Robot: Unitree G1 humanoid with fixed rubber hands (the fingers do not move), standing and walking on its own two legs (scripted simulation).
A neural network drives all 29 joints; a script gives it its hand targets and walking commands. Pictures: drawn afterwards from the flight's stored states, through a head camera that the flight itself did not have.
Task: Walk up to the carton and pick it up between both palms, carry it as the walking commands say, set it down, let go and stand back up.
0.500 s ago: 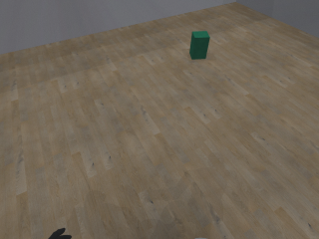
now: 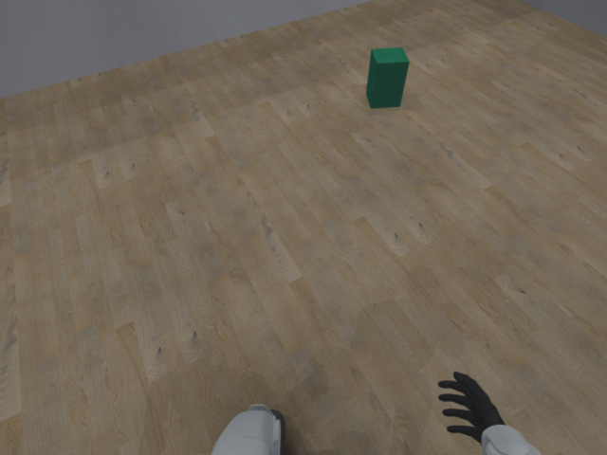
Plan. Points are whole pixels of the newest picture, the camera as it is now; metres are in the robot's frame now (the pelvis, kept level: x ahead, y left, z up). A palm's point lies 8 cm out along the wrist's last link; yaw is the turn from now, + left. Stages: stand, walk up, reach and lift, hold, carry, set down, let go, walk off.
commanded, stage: walk up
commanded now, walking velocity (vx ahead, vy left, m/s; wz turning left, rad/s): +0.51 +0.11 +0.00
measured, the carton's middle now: (386, 78) +2.00 -0.19 -0.64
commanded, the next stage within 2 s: none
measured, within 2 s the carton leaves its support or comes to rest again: neither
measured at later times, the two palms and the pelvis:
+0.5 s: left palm (215, 272) +0.41 +0.23 -0.12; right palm out of the picture +0.17 -0.23 -0.10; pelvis +0.27 +0.01 +0.01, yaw +0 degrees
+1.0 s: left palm (235, 258) +0.43 +0.20 -0.10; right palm (469, 196) +0.65 -0.26 -0.12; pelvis +0.52 -0.03 +0.01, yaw +0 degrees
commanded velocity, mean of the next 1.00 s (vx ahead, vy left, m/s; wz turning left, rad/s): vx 0.50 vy -0.03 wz -0.01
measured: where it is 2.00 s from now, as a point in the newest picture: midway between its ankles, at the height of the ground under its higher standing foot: (350, 228)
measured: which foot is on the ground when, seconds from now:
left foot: up 0.00-0.06, down 0.08-0.62, up 0.64-1.00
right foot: down 0.00-0.08, up 0.10-0.60, down 0.62-1.00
